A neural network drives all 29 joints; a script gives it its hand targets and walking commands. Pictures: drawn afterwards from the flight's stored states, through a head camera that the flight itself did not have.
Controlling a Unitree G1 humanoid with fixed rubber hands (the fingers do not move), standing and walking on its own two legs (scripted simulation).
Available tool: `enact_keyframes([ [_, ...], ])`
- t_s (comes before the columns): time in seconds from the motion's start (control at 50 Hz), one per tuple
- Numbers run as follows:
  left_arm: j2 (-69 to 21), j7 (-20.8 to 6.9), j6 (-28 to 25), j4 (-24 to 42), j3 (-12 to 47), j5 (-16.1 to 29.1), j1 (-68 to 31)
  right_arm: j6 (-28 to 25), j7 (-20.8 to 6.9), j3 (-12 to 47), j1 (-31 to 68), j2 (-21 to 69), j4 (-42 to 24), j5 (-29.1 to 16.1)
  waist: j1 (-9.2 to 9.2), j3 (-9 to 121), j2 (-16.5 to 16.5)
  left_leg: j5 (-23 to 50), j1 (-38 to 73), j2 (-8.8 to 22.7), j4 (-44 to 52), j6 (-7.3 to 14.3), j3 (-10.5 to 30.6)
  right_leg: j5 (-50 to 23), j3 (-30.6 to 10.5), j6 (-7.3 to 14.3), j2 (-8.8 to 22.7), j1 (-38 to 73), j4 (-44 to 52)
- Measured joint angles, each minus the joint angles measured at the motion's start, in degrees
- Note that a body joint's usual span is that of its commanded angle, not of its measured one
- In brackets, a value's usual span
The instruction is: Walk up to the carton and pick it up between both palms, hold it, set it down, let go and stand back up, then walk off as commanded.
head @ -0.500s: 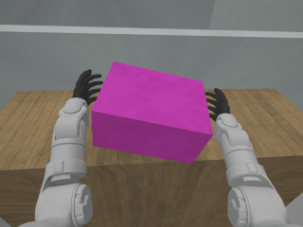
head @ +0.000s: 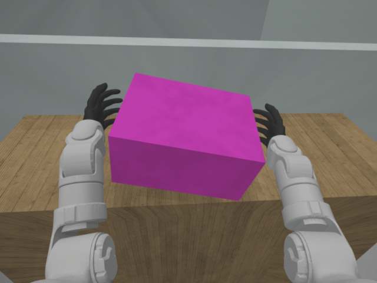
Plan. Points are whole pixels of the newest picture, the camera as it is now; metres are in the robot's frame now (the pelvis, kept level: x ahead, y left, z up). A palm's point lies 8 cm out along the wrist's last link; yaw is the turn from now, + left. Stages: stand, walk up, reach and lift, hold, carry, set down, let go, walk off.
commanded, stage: hold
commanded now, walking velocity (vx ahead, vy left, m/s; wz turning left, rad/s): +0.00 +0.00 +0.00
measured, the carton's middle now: (185, 135) +0.41 +0.00 +0.15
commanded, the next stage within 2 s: none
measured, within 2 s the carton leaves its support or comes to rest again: neither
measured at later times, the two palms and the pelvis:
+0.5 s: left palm (90, 122) +0.35 +0.19 +0.22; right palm (274, 135) +0.36 -0.19 +0.19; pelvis +0.00 +0.00 +0.00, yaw +0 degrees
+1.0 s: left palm (89, 121) +0.35 +0.19 +0.22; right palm (273, 133) +0.36 -0.19 +0.19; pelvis +0.00 +0.00 +0.00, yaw +0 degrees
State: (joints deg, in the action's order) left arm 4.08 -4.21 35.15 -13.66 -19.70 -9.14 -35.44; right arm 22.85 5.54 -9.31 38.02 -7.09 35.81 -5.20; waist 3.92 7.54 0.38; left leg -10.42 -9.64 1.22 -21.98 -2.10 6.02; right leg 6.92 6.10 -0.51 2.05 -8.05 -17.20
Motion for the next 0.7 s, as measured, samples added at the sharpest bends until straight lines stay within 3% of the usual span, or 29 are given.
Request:
enact_keyframes([
  [0.7, -0.06, -0.19, 4.5, 4.37, -0.26, -0.42, 0.51, 4.56, 0.04, 0.55, 0.55, -0.28, -3.42, -1.03, -0.28, -0.01, 0.0, 0.03, 0.44, 0.0, 0.0, 0.0, 0.0, -0.03, 0.0, -0.01, -0.01, 0.46, 0.0],
])
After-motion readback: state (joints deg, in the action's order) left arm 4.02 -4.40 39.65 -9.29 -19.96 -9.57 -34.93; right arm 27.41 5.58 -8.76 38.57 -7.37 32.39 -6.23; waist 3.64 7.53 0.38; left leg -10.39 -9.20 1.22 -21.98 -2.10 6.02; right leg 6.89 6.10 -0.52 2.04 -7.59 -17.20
